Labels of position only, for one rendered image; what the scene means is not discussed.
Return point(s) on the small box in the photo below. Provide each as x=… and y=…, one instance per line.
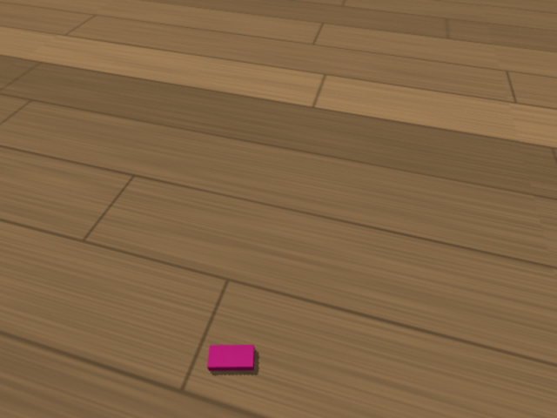
x=231, y=357

